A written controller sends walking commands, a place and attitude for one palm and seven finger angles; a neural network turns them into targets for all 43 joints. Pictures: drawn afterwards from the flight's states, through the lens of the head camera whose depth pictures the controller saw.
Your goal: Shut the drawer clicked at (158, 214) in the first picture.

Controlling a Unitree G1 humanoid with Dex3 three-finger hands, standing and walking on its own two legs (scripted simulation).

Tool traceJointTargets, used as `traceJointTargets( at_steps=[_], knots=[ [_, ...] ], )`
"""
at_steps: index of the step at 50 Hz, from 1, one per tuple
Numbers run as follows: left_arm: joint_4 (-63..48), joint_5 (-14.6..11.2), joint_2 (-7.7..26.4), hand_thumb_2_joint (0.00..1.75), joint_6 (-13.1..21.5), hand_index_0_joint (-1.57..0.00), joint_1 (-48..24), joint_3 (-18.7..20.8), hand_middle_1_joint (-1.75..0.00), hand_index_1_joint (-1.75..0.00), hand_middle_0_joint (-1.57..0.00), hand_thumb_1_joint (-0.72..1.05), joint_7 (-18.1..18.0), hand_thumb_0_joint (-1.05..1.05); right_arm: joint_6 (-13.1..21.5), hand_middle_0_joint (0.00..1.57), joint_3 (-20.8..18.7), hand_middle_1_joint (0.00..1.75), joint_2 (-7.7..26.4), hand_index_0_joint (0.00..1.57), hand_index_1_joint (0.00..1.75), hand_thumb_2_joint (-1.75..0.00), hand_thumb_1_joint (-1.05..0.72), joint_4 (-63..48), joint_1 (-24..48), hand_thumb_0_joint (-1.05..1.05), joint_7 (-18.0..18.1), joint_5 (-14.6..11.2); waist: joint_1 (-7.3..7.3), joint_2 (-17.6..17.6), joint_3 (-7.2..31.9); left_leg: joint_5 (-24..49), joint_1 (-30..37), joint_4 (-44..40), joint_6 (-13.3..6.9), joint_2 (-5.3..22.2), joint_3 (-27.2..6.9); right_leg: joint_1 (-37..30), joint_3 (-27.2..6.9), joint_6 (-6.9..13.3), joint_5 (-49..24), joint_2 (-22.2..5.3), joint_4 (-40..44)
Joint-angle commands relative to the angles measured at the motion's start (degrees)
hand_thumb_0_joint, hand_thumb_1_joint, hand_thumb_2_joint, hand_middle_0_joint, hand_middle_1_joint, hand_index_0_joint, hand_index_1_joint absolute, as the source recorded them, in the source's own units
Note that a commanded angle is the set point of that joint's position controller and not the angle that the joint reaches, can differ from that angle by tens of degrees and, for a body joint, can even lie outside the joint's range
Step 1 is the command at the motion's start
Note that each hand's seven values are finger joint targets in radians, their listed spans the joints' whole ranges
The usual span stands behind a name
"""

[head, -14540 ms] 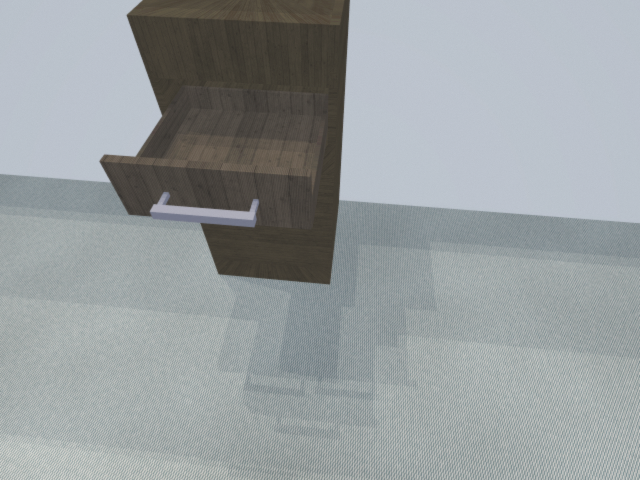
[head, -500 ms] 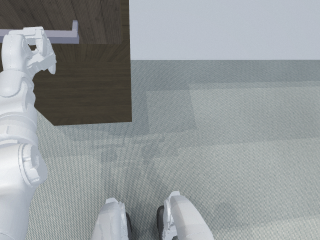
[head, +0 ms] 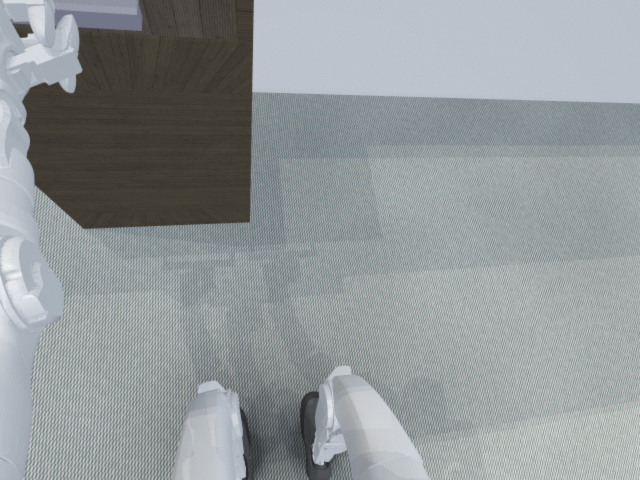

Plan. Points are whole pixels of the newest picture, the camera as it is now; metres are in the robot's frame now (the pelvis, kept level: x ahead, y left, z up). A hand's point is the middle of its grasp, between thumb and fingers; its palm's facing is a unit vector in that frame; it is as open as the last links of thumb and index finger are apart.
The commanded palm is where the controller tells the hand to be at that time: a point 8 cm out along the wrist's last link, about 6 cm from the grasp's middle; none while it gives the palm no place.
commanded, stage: pull the fist back off the drawer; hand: left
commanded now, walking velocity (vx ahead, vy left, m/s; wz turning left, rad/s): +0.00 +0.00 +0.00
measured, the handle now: out of the picture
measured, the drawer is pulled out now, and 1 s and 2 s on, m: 0.00 0.00 0.00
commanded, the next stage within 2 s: draw the hand back to the body in 0.74 s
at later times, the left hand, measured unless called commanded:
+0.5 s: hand (67, 53) +0.57 +0.20 +0.07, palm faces +0.00 -1.00 -0.02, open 3.0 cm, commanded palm +0.54 +0.22 +0.08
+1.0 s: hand (63, 81) +0.52 +0.20 +0.09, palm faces -0.02 -1.00 -0.05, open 3.3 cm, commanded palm +0.47 +0.24 +0.11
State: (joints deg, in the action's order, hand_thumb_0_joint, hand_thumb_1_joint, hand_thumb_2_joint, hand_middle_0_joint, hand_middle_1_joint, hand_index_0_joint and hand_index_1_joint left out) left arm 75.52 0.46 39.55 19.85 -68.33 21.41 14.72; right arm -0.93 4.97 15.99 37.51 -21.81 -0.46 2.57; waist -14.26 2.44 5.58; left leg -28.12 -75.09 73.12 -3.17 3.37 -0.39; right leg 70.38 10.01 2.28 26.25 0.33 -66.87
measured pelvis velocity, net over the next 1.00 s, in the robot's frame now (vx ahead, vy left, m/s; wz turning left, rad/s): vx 0.05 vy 0.01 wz -0.02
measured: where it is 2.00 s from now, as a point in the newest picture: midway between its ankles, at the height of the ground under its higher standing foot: (278, 460)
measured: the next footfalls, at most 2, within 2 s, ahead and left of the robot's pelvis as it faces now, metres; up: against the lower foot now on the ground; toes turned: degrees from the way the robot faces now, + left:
none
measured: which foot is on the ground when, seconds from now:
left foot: down 0.00-1.00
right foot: down 0.00-1.00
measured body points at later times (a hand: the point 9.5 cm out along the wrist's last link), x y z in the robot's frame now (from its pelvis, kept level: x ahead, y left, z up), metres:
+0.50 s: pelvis -0.01 +0.01 +0.00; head +0.18 +0.05 +0.41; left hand +0.56 +0.26 +0.08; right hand -0.04 -0.25 -0.09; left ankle +0.04 +0.08 -0.62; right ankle +0.04 -0.11 -0.62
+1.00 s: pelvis +0.05 +0.01 +0.04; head +0.19 +0.03 +0.47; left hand +0.52 +0.25 +0.09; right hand +0.08 -0.25 -0.07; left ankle +0.04 +0.09 -0.62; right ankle +0.04 -0.11 -0.62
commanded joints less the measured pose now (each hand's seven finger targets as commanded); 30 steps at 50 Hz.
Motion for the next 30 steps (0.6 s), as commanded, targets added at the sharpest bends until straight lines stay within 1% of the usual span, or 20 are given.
traceJointTargets(
  at_steps=[1, 2, 4, 5, 6, 7, 9, 12, 15, 16, 17, 18, 19, 21, 22, 23, 25, 27, 28, 30],
  knots=[
    [-12.8, -1.6, 11.9, 0.90, 2.4, -1.40, -37.6, -0.3, -1.60, -1.60, -1.40, 0.90, -2.0, 0.00, 1.1, 0.20, -3.2, 0.30, 12.7, 0.20, 0.30, -0.90, -0.90, 0.1, -13.2, 0.00, 1.2, 0.0, -6.91, 14.8, 29.1, 9.8, 28.7, -8.2, 0.6, 0.2, -8.3, -3.7, -7.2, -0.9, -3.3, 2.4, 8.5],
    [-12.7, -1.7, 11.5, 0.90, 2.1, -1.40, -37.9, -0.9, -1.60, -1.60, -1.40, 0.90, -2.0, 0.00, 1.5, 0.20, -3.0, 0.30, 12.8, 0.20, 0.30, -0.90, -0.90, 0.1, -13.1, 0.00, 1.4, -0.1, -7.20, 14.9, 28.9, 8.5, 28.3, -8.5, 0.6, 0.2, -8.5, -3.4, -7.2, -0.9, -2.7, 2.3, 8.5],
    [-12.8, -1.5, 12.2, 0.90, 1.8, -1.40, -38.0, -0.5, -1.60, -1.60, -1.40, 0.90, -1.8, 0.00, 2.0, 0.20, -2.9, 0.30, 12.9, 0.20, 0.30, -0.90, -0.90, -0.1, -13.3, 0.00, 1.4, 0.0, -6.74, 16.3, 30.4, 8.1, 29.1, -8.5, 0.7, 0.2, -9.0, -2.6, -6.9, -0.7, -2.4, 2.2, 7.8],
    [-13.7, -1.4, 13.5, 0.90, 1.8, -1.40, -38.5, 0.3, -1.60, -1.60, -1.40, 0.90, -1.9, 0.00, 2.1, 0.20, -3.0, 0.30, 13.1, 0.20, 0.30, -0.90, -0.90, -0.2, -13.4, 0.00, 1.5, 0.1, -6.66, 16.5, 31.4, 8.5, 29.9, -8.4, 0.8, 0.3, -9.5, -2.5, -6.7, -0.7, -2.8, 2.1, 7.5],
    [-13.4, -1.5, 12.7, 0.90, 1.5, -1.40, -38.4, 0.0, -1.60, -1.60, -1.40, 0.90, -1.8, 0.00, 2.2, 0.20, -3.1, 0.30, 13.0, 0.20, 0.30, -0.90, -0.90, -0.5, -13.4, 0.00, 1.4, 0.1, -6.59, 16.3, 31.7, 8.4, 29.7, -8.3, 0.7, 0.1, -9.4, -2.5, -6.9, -0.7, -2.7, 2.2, 7.7],
    [-12.8, -1.5, 13.3, 0.90, 1.1, -1.40, -37.8, 0.6, -1.60, -1.60, -1.40, 0.90, -1.8, 0.00, 2.3, 0.20, -3.0, 0.30, 13.0, 0.20, 0.30, -0.90, -0.90, -0.5, -13.6, 0.00, 1.3, 0.1, -6.44, 15.7, 31.2, 8.1, 28.4, -8.1, 0.7, 0.1, -9.2, -3.2, -7.0, -0.7, -2.5, 2.2, 7.8],
    [-13.4, -1.1, 13.1, 0.90, 1.0, -1.40, -38.1, 0.3, -1.60, -1.60, -1.40, 0.90, -1.6, 0.00, 2.3, 0.20, -3.0, 0.30, 13.1, 0.20, 0.30, -0.90, -0.90, -0.6, -13.8, 0.00, 1.2, 0.2, -6.35, 17.1, 31.3, 8.3, 29.9, -8.4, 0.9, 0.3, -9.7, -1.9, -6.5, -0.6, -2.8, 2.2, 7.3],
    [-12.5, -1.0, 13.8, 0.90, 0.0, -1.40, -36.7, 1.1, -1.60, -1.60, -1.40, 0.90, -1.7, 0.00, 2.2, 0.20, -3.0, 0.30, 13.1, 0.20, 0.30, -0.90, -0.90, -1.0, -14.0, 0.00, 1.0, 0.2, -6.05, 15.4, 30.4, 6.4, 28.1, -8.7, 0.8, 0.2, -9.6, -2.7, -6.8, -0.7, -1.9, 2.2, 7.7],
    [-16.1, -1.2, 14.3, 0.90, 0.4, -1.40, -34.6, 2.5, -1.60, -1.60, -1.40, 0.90, -1.4, 0.00, 2.0, 0.20, -3.4, 0.30, 13.1, 0.20, 0.30, -0.90, -0.90, -1.7, -14.1, 0.00, 0.6, 0.3, -4.23, 17.5, 34.4, 8.3, 31.9, -9.4, 1.2, 0.4, -10.2, -3.4, -6.5, -0.4, -2.9, 2.2, 7.5],
    [-16.3, -1.3, 14.4, 0.90, 0.4, -1.40, -32.2, 3.2, -1.60, -1.60, -1.40, 0.90, -1.3, 0.00, 1.9, 0.20, -3.5, 0.30, 13.0, 0.20, 0.30, -0.90, -0.90, -2.1, -14.2, 0.00, 0.4, 0.2, -3.33, 17.0, 35.0, 9.6, 32.5, -9.6, 1.3, 0.3, -10.1, -4.6, -6.5, -0.3, -3.5, 2.3, 7.6],
    [-16.2, -1.6, 12.8, 0.90, 0.2, -1.40, -30.2, 2.5, -1.60, -1.60, -1.40, 0.90, -1.1, 0.00, 1.6, 0.20, -3.6, 0.30, 12.8, 0.20, 0.30, -0.90, -0.90, -2.2, -13.9, 0.00, 0.3, 0.0, -3.29, 15.9, 34.1, 9.5, 32.7, -10.1, 1.4, 0.5, -9.9, -4.8, -6.5, -0.4, -3.5, 2.4, 8.1],
    [-16.8, -1.9, 12.3, 0.90, 0.5, -1.40, -29.6, 2.7, -1.60, -1.60, -1.40, 0.90, -1.0, 0.00, 1.6, 0.20, -3.6, 0.30, 12.7, 0.20, 0.30, -0.90, -0.90, -2.2, -13.9, 0.00, 0.1, 0.2, -3.16, 16.5, 33.9, 10.2, 33.5, -10.4, 1.4, 0.5, -10.2, -4.6, -6.4, -0.3, -3.8, 2.4, 8.1],
    [-17.7, -2.1, 12.5, 0.90, 0.5, -1.40, -28.2, 3.3, -1.60, -1.60, -1.40, 0.90, -1.0, 0.00, 1.4, 0.20, -3.8, 0.30, 12.8, 0.20, 0.30, -0.90, -0.90, -2.3, -13.7, 0.00, 0.0, 0.0, -2.56, 15.8, 34.1, 9.8, 33.3, -10.5, 1.4, 0.5, -9.7, -5.4, -6.5, -0.4, -3.7, 2.4, 8.4],
    [-19.1, -2.2, 15.4, 0.90, 0.8, -1.40, -24.3, 5.8, -1.60, -1.60, -1.40, 0.90, -1.1, 0.00, 1.0, 0.20, -3.8, 0.30, 12.7, 0.20, 0.30, -0.90, -0.90, -3.1, -13.5, 0.00, -0.2, -0.2, -0.68, 14.9, 34.5, 11.5, 32.3, -11.0, 1.3, 0.3, -8.6, -9.1, -6.9, -0.4, -4.2, 2.6, 9.0],
    [-20.3, -2.3, 14.0, 0.90, 1.0, -1.40, -23.0, 5.1, -1.60, -1.60, -1.40, 0.90, -1.1, 0.00, 0.9, 0.20, -3.9, 0.30, 12.3, 0.20, 0.30, -0.90, -0.90, -3.3, -13.2, 0.00, -0.3, -0.3, -0.75, 14.2, 34.5, 12.4, 32.9, -11.2, 1.3, 0.3, -8.2, -9.9, -6.9, -0.5, -4.9, 2.6, 9.4],
    [-20.6, -2.3, 14.2, 0.90, 1.4, -1.40, -20.6, 6.0, -1.60, -1.60, -1.40, 0.90, -1.2, 0.00, 0.7, 0.20, -4.0, 0.30, 12.2, 0.20, 0.30, -0.90, -0.90, -3.6, -13.1, 0.00, -0.5, -0.3, 0.18, 14.2, 34.7, 13.7, 33.3, -11.4, 1.4, 0.3, -8.1, -10.6, -6.9, -0.3, -5.6, 2.6, 9.4],
    [-22.3, -2.7, 12.1, 0.90, 2.0, -1.40, -17.5, 5.0, -1.60, -1.60, -1.40, 0.90, -1.4, 0.00, 0.3, 0.20, -4.3, 0.30, 11.9, 0.20, 0.30, -0.90, -0.90, -4.0, -12.6, 0.00, -0.7, -0.5, 0.72, 13.8, 33.6, 14.9, 34.8, -12.3, 1.6, 0.4, -7.9, -11.2, -6.8, -0.4, -6.3, 2.7, 9.9],
    [-21.8, -3.5, 11.7, 0.90, 2.1, -1.40, -12.0, 6.3, -1.60, -1.60, -1.40, 0.90, -1.4, 0.00, -0.2, 0.20, -4.6, 0.30, 11.8, 0.20, 0.30, -0.90, -0.90, -4.4, -12.3, 0.00, -0.9, -0.7, 1.58, 10.3, 32.8, 15.8, 33.2, -12.6, 1.4, 0.2, -6.8, -14.4, -7.1, -0.6, -7.4, 2.8, 10.7],
    [-22.7, -3.9, 11.8, 0.90, 2.7, -1.40, -11.1, 6.6, -1.60, -1.60, -1.40, 0.90, -1.3, 0.00, -0.4, 0.20, -4.6, 0.30, 11.7, 0.20, 0.30, -0.90, -0.90, -4.5, -12.2, 0.00, -0.9, -0.7, 1.93, 10.0, 32.5, 17.2, 33.7, -13.1, 1.4, 0.2, -6.7, -15.4, -7.0, -0.5, -8.4, 2.8, 10.8],
    [-24.7, -4.5, 7.9, 0.90, 3.4, -1.40, -8.2, 4.6, -1.60, -1.60, -1.40, 0.90, -0.9, 0.00, -0.7, 0.20, -5.1, 0.30, 11.2, 0.20, 0.30, -0.90, -0.90, -4.9, -11.5, 0.00, -1.1, -1.0, 2.39, 10.7, 32.0, 19.0, 35.9, -13.6, 1.6, 0.1, -6.3, -15.4, -6.9, -0.5, -9.8, 2.8, 11.2]
  ],
)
